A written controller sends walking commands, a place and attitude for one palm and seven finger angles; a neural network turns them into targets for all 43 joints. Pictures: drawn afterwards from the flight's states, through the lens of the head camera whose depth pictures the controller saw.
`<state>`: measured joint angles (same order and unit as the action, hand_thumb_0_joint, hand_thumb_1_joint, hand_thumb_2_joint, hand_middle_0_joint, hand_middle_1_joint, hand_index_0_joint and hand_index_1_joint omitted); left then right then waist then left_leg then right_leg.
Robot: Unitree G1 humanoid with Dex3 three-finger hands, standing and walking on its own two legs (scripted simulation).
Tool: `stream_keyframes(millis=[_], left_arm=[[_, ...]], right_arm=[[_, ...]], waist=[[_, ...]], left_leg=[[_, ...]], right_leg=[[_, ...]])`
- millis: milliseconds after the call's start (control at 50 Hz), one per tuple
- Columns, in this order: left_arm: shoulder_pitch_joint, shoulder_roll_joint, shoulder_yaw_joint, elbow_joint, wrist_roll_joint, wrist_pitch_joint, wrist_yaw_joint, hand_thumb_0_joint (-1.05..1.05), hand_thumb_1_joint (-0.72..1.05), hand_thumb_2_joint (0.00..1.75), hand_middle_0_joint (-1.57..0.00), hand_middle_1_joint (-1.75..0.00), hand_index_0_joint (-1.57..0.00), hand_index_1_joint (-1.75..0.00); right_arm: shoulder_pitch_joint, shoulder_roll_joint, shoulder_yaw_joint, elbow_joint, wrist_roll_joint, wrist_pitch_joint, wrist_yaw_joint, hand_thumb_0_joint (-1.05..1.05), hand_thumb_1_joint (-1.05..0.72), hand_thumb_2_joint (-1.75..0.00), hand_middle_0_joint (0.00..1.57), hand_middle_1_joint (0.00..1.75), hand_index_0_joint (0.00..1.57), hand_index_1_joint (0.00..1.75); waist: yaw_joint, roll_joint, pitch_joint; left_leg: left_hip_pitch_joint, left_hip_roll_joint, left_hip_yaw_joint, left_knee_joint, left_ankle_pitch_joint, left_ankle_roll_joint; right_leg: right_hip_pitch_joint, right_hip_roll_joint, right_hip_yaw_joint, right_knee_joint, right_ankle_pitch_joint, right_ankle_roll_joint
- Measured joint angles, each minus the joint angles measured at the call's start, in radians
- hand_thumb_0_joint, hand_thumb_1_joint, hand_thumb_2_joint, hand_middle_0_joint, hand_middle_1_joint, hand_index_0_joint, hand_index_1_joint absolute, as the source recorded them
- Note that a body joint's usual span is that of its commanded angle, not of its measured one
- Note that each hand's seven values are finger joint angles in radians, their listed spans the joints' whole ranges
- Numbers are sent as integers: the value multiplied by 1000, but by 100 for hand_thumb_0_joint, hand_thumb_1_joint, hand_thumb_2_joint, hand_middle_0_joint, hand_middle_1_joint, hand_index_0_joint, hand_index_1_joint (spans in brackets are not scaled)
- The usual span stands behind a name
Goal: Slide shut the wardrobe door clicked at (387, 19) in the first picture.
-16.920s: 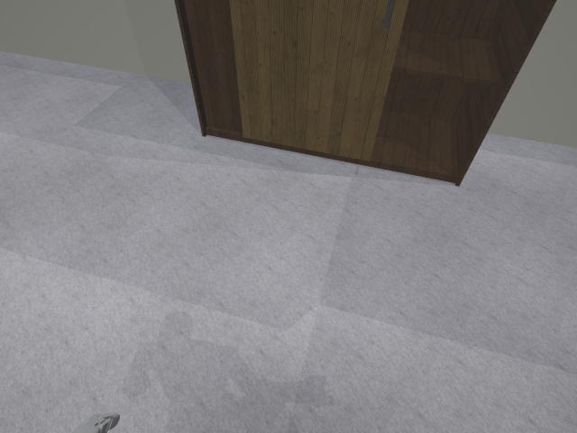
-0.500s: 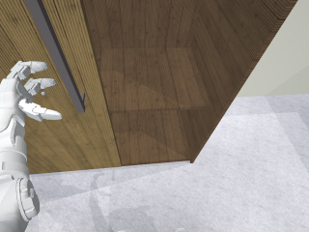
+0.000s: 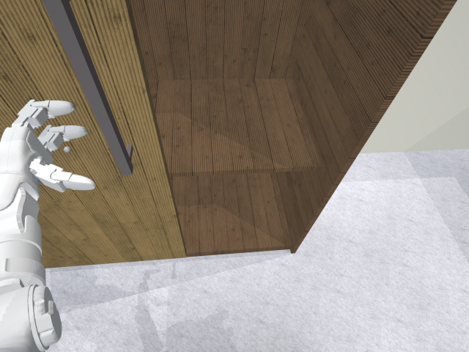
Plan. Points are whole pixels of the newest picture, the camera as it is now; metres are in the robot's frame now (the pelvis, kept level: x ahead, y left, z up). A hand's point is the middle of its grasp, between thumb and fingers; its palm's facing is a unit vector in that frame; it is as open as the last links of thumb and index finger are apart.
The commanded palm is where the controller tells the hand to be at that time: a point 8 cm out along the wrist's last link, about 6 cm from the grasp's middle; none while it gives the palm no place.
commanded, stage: move the hooked fingers beside the handle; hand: left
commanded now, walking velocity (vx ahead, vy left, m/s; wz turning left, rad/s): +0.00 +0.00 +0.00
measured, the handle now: (104, 100) +0.48 +0.22 +0.15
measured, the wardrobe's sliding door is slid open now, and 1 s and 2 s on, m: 0.45 0.45 0.45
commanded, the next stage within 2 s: feel for the door with the fingertips in 0.38 s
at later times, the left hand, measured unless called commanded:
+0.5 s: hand (76, 145) +0.42 +0.26 +0.10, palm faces +0.09 -1.00 -0.02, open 14.0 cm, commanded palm +0.40 +0.31 +0.10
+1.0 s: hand (95, 143) +0.43 +0.23 +0.11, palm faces +0.08 -1.00 +0.00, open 14.0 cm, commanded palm +0.40 +0.29 +0.10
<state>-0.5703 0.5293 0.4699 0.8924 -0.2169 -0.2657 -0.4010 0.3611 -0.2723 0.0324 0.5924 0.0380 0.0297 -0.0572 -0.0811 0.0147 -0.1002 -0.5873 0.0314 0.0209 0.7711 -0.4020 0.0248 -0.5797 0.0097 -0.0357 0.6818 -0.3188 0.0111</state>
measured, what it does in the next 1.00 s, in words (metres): stands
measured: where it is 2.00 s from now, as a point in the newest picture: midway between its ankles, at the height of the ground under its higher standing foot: outside the picture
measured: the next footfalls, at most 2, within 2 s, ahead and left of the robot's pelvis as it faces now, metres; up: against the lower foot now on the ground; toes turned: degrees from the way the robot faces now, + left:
none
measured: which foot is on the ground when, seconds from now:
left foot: down 0.00-1.00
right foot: down 0.00-1.00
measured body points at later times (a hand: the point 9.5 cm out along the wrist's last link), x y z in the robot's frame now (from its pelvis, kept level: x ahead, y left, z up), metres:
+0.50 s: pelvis -0.01 -0.01 +0.00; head +0.06 +0.01 +0.44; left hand +0.41 +0.32 +0.11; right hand +0.05 -0.28 -0.11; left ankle -0.02 +0.10 -0.71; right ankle +0.00 -0.13 -0.71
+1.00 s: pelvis +0.00 -0.01 +0.00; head +0.06 +0.01 +0.45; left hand +0.42 +0.29 +0.11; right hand +0.07 -0.27 -0.11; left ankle -0.02 +0.10 -0.71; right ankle +0.00 -0.13 -0.71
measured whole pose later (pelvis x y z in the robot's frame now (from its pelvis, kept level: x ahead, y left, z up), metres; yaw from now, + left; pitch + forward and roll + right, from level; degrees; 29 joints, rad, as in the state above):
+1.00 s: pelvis +0.00 -0.01 +0.00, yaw +0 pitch +12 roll -2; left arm -0.61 0.46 0.41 0.88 -0.19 -0.27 -0.31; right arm 0.35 -0.26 0.03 0.61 0.04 0.02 -0.05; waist -0.08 0.02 -0.10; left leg -0.58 0.03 0.02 0.76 -0.40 0.02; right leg -0.57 0.01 -0.04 0.69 -0.32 0.00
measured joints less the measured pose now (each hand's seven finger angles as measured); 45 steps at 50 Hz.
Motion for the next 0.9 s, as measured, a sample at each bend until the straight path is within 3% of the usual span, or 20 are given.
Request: stream_keyframes(millis=[300, 460, 540, 660, 900], left_arm=[[-48, -10, -51, 43, 9, -6, 8, -2, -50, 30, -30, -120, -30, -120], [-113, 30, -13, 129, 41, -26, 11, -2, -50, 30, -30, -120, -30, -120], [-113, 47, -7, 120, 30, -35, -2, -2, -50, 30, -30, -120, -30, -120], [-81, 17, -28, 71, 9, -10, 1, -2, -50, 30, -30, -120, -30, -120], [-21, -58, -46, -12, 27, -6, 80, -2, -50, 30, -30, -120, -30, -120]], right_arm=[[-23, -5, 6, 10, 2, -15, -9, 1, -90, -90, 20, 30, 20, 30], [-19, -8, 13, 10, -4, -17, -10, 1, -90, -90, 20, 30, 20, 30], [3, -9, 6, 13, -3, -14, -8, 1, -90, -90, 20, 30, 20, 30], [34, -11, -3, 26, 1, -2, -3, 1, -91, -90, 20, 30, 20, 30], [5, 6, -7, 14, -2, -8, 3, 1, -91, -90, 20, 30, 20, 30]], waist=[[12, 3, 13], [-13, -6, 23], [-16, -5, 25], [-11, 3, 12], [-10, 2, 7]], left_leg=[[-3, -7, -17, 8, 11, -6], [-35, 0, -13, 21, 11, -10], [-41, 5, -9, 21, 10, -11], [-32, 6, -7, 9, 9, -11], [2, 5, 0, -6, 4, -9]], right_leg=[[0, -7, -16, 15, -1, -6], [-36, 0, -12, 33, 1, -11], [-44, 5, -8, 31, 2, -13], [-35, 6, -5, 18, 2, -12], [-5, 5, 1, 6, -2, -9]])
